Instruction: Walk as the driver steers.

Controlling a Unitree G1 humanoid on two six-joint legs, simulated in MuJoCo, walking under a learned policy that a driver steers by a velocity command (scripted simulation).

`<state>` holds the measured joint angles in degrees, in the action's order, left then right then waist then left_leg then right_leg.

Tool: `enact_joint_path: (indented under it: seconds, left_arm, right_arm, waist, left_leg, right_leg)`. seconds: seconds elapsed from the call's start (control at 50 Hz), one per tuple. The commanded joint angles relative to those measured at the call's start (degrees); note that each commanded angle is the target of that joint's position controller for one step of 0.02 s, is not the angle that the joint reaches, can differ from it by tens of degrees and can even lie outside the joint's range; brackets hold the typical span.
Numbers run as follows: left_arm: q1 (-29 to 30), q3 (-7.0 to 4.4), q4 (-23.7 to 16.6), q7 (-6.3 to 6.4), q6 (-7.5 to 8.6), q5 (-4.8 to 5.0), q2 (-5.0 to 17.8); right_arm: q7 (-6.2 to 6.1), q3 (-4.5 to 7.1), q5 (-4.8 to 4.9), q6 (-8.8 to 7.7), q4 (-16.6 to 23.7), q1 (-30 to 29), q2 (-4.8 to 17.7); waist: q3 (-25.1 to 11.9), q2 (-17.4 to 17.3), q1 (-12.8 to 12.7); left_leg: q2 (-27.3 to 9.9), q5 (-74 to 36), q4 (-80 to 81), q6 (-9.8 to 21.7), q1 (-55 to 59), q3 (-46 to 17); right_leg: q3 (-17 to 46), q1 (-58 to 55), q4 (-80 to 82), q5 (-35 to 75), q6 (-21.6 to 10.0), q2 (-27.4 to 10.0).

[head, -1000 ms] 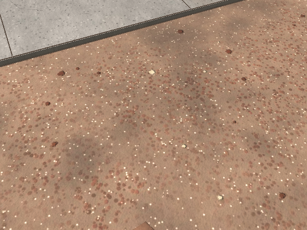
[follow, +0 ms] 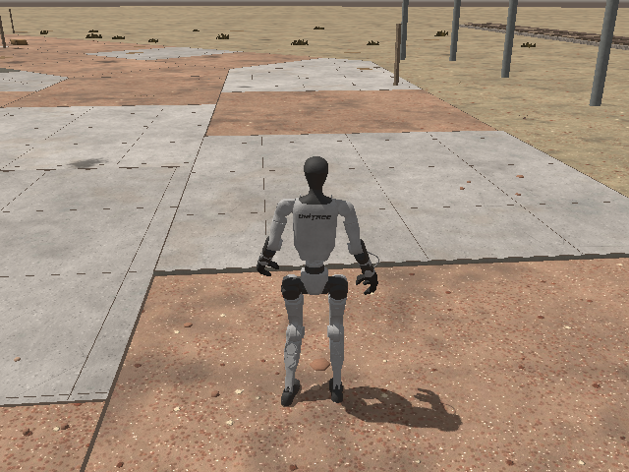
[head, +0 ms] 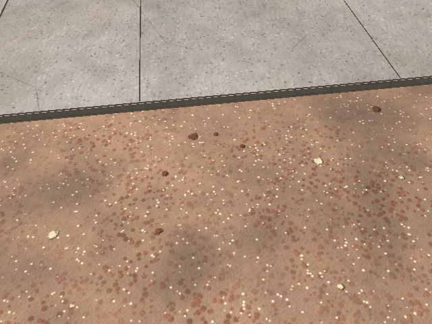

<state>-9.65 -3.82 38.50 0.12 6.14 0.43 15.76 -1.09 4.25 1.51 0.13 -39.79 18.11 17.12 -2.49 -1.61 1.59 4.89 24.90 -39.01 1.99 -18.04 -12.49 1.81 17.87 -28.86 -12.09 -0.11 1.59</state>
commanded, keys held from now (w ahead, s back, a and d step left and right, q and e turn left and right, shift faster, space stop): w+q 0.18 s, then w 0.20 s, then w+e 0.08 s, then e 0.54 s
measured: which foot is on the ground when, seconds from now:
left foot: up 0.00-0.42, down 0.44-0.92, up 0.94-1.00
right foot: down 0.00-0.46, up 0.48-0.90, down 0.92-1.00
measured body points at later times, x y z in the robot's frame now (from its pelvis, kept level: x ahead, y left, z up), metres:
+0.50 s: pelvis +0.23 +0.07 -0.01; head +0.27 +0.09 +0.43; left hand +0.14 +0.33 -0.14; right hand +0.50 -0.10 -0.08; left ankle +0.30 +0.19 -0.73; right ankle +0.06 -0.12 -0.67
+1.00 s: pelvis +0.40 +0.08 -0.01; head +0.45 +0.06 +0.44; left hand +0.58 +0.35 -0.09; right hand +0.54 -0.20 -0.13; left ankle +0.31 +0.21 -0.66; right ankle +0.48 +0.00 -0.73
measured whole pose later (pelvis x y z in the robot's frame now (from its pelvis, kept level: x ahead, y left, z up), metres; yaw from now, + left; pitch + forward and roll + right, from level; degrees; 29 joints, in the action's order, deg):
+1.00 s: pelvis +0.40 +0.08 -0.01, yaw -4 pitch +2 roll +2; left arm -9.4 -3.9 36.1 -1.2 0.6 -0.5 16.7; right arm -0.9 3.9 0.2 -0.4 -43.8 6.3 16.8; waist 4.4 -0.6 -0.6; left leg 0.2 31.5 -62.6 -1.7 -21.3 2.9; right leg -0.7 27.1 -34.5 -9.8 -4.4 1.4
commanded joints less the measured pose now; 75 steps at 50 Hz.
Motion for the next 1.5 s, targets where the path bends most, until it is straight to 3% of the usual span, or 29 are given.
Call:
enact_joint_path:
  seconds: [0.02,0.06,0.14,0.3,0.38,0.42,0.44,0.46,0.48,0.5,0.54,0.58,0.66,0.8,0.9,0.92,0.94,0.96,0.98,1.02,1.08,1.16,1.3,1.34,1.36,1.38,1.4,1.44,1.5]
  left_arm:
    - [-10.03,-3.85,-0.56,0.02,0.37,-1.26,12.89]
    - [-6.99,-2.14,-1.11,0.31,0.35,-0.20,7.28]
    - [-7.52,-1.48,0.55,0.61,0.72,-1.28,6.01]
    - [-13.11,-1.63,5.99,0.42,-0.57,0.37,8.81]
    - [-14.77,-1.95,8.53,0.15,-1.73,1.58,11.01]
    - [-14.56,-1.79,9.64,0.36,-2.50,1.81,12.08]
    - [-14.54,-1.18,9.37,0.58,-2.28,1.47,11.15]
    - [-18.03,1.15,6.38,0.02,-1.37,0.15,4.34]
    - [-18.97,1.40,8.01,-0.30,-0.08,0.57,4.29]
    - [-13.89,-0.60,6.57,-0.29,0.08,2.60,9.80]
    - [-9.98,-0.42,5.94,0.49,-0.77,1.59,7.66]
    - [-13.77,-0.66,7.77,0.97,-3.15,1.01,5.67]
    - [-12.13,-0.64,5.80,1.44,-5.23,0.47,3.45]
    - [-1.87,-0.41,-0.61,-1.81,-5.19,-0.04,3.55]
    - [-5.48,-2.34,-2.97,-2.68,-5.56,-0.17,6.57]
    - [-9.86,-3.87,-2.39,-1.72,-5.23,-0.50,10.65]
    - [-11.13,-5.39,-3.65,-0.24,-5.35,-1.02,17.55]
    - [-10.34,-4.35,-5.52,-0.38,-5.00,-2.01,16.09]
    - [-7.91,-3.58,-6.49,-0.90,-4.77,-1.39,13.09]
    - [-2.66,-2.66,-6.64,-0.57,-4.97,0.51,9.60]
    - [0.87,-2.63,-7.85,0.50,-6.14,-0.50,9.45]
    - [0.42,-2.97,-7.91,1.60,-6.61,-0.61,10.12]
    - [1.80,-1.48,-7.24,1.06,-7.73,-0.86,8.07]
    - [-0.92,-0.52,-6.05,1.05,-7.60,-0.92,5.41]
    - [-3.62,-0.07,-6.50,0.85,-7.15,-1.57,3.49]
    - [-0.46,-0.64,-7.36,0.97,-6.63,-1.45,5.60]
    - [0.92,-1.25,-7.02,1.06,-6.49,-1.38,7.41]
    - [1.28,-1.10,-5.75,1.12,-6.83,-1.64,5.55]
    - [0.84,-0.14,-4.70,0.67,-7.03,-1.41,2.47]
  right_arm:
    - [0.25,0.60,0.75,-2.46,8.52,-5.13,4.89]
    - [0.76,1.43,-0.28,-2.21,5.80,-4.23,6.45]
    - [1.72,0.86,-0.31,-2.43,6.30,-6.84,3.41]
    - [3.82,-1.29,-0.30,-3.28,9.98,-18.66,-0.56]
    - [4.91,-0.84,-0.14,-3.85,11.42,-20.15,1.45]
    - [4.29,1.28,-0.38,-3.97,8.68,-8.66,5.24]
    - [3.33,2.78,-0.59,-3.69,6.13,0.90,8.48]
    - [2.30,4.14,-2.45,-3.44,4.76,8.95,15.26]
    - [1.91,3.07,-2.46,-3.34,4.75,9.42,12.51]
    - [2.06,1.70,-2.81,-3.48,4.75,4.95,9.13]
    - [2.47,0.42,-2.08,-4.14,3.62,-2.57,4.67]
    - [2.83,0.16,-2.20,-5.19,3.14,-7.44,2.42]
    - [1.77,0.68,-3.01,-6.32,1.25,-11.69,3.56]
    - [-0.61,1.76,-1.48,-3.17,-1.48,-9.76,7.20]
    - [-1.19,2.35,0.61,-0.92,-1.70,-10.92,7.77]
    - [-1.11,2.06,-0.11,-0.97,-2.14,-7.65,6.67]
    - [-0.66,0.88,-3.10,-1.36,0.00,-5.78,3.35]
    - [0.16,0.26,-3.02,-1.59,0.70,-6.14,3.63]
    - [0.70,0.97,-1.26,-1.43,0.31,-8.90,6.33]
    - [-0.01,0.91,-1.35,-0.65,0.45,-11.79,5.48]
    - [-0.58,0.84,-1.65,0.44,-0.09,-10.62,4.43]
    - [-0.85,0.14,-1.44,0.63,-1.41,-9.72,3.01]
    - [0.51,0.24,-1.41,-0.29,-1.55,-8.37,2.93]
    - [1.05,0.31,-2.87,-0.98,-1.76,-6.48,4.28]
    - [0.76,1.11,-3.72,-1.05,-1.22,-7.96,9.04]
    - [0.79,0.49,-4.40,-1.21,-1.01,-10.15,6.95]
    - [0.68,-0.15,-4.20,-1.67,0.29,-13.66,5.14]
    - [0.28,-0.13,-2.53,-2.08,-0.10,-14.17,5.45]
    - [0.30,-0.82,-1.85,-2.10,-1.52,-11.12,4.14]
  waist:
    - [5.65,14.67,-3.74]
    - [6.84,8.85,-3.23]
    - [5.60,7.71,-3.73]
    - [9.16,5.89,-7.01]
    - [8.51,7.43,-4.94]
    - [0.55,8.74,2.85]
    - [-5.58,8.14,7.54]
    - [-17.09,-5.01,7.15]
    - [-26.31,-9.63,6.57]
    - [-16.94,-6.38,6.36]
    - [-4.61,-2.87,1.31]
    - [-1.94,-4.97,-2.74]
    - [1.89,-4.29,-5.05]
    - [1.43,-2.16,-1.28]
    - [-0.38,-1.25,-4.43]
    - [-3.82,4.70,-5.66]
    - [-7.37,19.33,-3.43]
    - [-17.51,18.34,-3.79]
    - [-16.35,9.76,-5.34]
    - [-7.08,2.27,-2.77]
    - [-4.80,7.04,-0.33]
    - [-6.97,8.04,-1.42]
    - [-3.72,10.50,-1.63]
    - [-2.51,6.25,-1.47]
    - [-1.51,-5.56,-5.26]
    - [0.58,-11.95,-4.06]
    - [1.84,-10.25,-3.91]
    - [1.42,-8.65,-3.50]
    - [0.55,-6.76,-3.19]
  left_leg:
    - [-5.00,5.59,-24.50,0.23,-35.44,2.06]
    - [-6.78,-3.83,-27.65,-0.66,-34.41,3.23]
    - [-8.55,-16.13,-28.46,-2.66,-31.20,5.40]
    - [-8.18,-24.70,-2.88,-2.37,-24.12,11.81]
    - [-5.85,-17.16,5.21,1.89,-16.92,15.17]
    - [-2.10,-18.39,9.79,5.26,1.82,17.61]
    - [-4.68,-21.18,8.43,7.02,18.94,14.39]
    - [-22.78,-16.11,7.87,14.38,44.86,-10.57]
    - [-30.79,-19.30,17.34,18.07,44.86,-29.34]
    - [-28.59,-27.52,17.82,15.12,36.30,-18.56]
    - [-22.61,-43.04,18.68,11.50,20.27,-0.90]
    - [-19.44,-45.85,22.77,9.72,9.81,7.14]
    - [-19.24,-51.04,26.88,10.44,4.08,15.51]
    - [-20.66,-46.65,23.46,9.49,12.76,20.53]
    - [-19.75,-49.90,6.55,5.06,14.46,22.25]
    - [-14.77,-43.74,-4.75,1.17,10.48,24.08]
    - [-6.44,-5.73,-24.65,-4.15,-7.83,24.78]
    - [0.21,16.11,-37.80,-5.45,-16.41,12.08]
    - [-2.84,13.13,-40.03,-4.48,-18.43,6.66]
    - [-6.17,5.42,-32.75,-3.91,-19.95,7.11]
    - [-5.03,-0.18,-22.15,-5.11,-12.33,8.78]
    - [-4.93,-3.24,-12.04,-6.66,-7.54,8.92]
    - [-4.84,-8.49,5.10,-3.97,1.45,11.61]
    - [-9.21,-15.12,15.59,-0.77,8.24,7.79]
    - [-18.22,-18.39,18.98,4.18,7.68,-2.95]
    - [-23.03,-15.97,23.16,9.89,-0.40,-9.35]
    - [-21.81,-14.98,23.31,10.01,-1.86,-7.81]
    - [-17.80,-16.53,20.92,7.09,1.06,-2.64]
    - [-14.14,-24.16,16.63,4.33,3.96,2.25]
  right_leg:
    - [40.21,-19.36,20.06,-38.34,-12.99,-26.11]
    - [25.32,-17.50,18.86,-24.29,-9.48,-19.68]
    - [8.12,-14.62,20.11,-0.86,-8.04,-15.08]
    - [-2.55,-15.39,21.49,10.19,-9.27,-15.76]
    - [-3.71,-21.17,16.90,27.37,-8.56,-18.25]
    - [-5.64,-20.07,2.52,49.47,-6.83,-16.55]
    - [-6.38,-10.41,-9.84,44.69,-4.86,-14.34]
    - [-6.85,13.31,-34.42,12.35,-1.09,-6.52]
    - [4.38,17.87,-45.85,-21.35,-0.11,-0.24]
    - [7.31,21.23,-49.12,-19.20,-0.01,-2.85]
    - [3.62,20.11,-42.96,-13.17,0.75,-7.24]
    - [2.92,12.22,-39.92,-7.95,1.56,-8.56]
    - [2.06,12.78,-33.00,-0.33,3.38,-7.59]
    - [-1.58,12.10,-12.45,9.59,1.46,-7.07]
    - [-5.85,4.12,-2.48,4.97,-3.74,-2.28]
    - [-2.04,-5.51,2.04,24.06,-6.45,-2.38]
    - [17.90,-19.79,0.22,53.98,-15.23,-16.17]
    - [34.68,-26.40,4.53,46.60,-25.31,-24.18]
    - [29.80,-23.90,6.34,38.21,-23.13,-22.09]
    - [21.27,-14.07,7.71,23.94,-16.56,-16.74]
    - [17.07,-4.97,9.95,18.05,-13.89,-11.61]
    - [15.87,-4.01,9.22,13.72,-13.59,-11.14]
    - [19.09,-0.11,7.39,-0.67,-10.89,-10.33]
    - [15.80,3.86,2.65,-5.35,-5.65,-6.08]
    - [7.78,7.35,-4.74,-11.11,-1.90,1.02]
    - [4.64,4.83,-8.19,-14.66,0.16,1.61]
    - [4.92,2.17,-11.23,-13.01,0.97,0.05]
    - [3.45,0.97,-9.22,-8.32,1.81,-0.40]
    - [2.50,-4.67,-0.17,0.53,1.93,-1.38]
Next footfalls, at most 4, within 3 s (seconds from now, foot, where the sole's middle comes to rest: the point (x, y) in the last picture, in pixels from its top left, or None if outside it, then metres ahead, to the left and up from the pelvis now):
0.44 left None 0.34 0.20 -0.77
0.92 right None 0.48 -0.01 -0.77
1.34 left None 0.51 0.23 -0.77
2.26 left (177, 238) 0.85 0.16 -0.77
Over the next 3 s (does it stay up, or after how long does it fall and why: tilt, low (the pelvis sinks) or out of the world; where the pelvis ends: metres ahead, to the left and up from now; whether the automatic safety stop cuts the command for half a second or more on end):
stays up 1.07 0.07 0.01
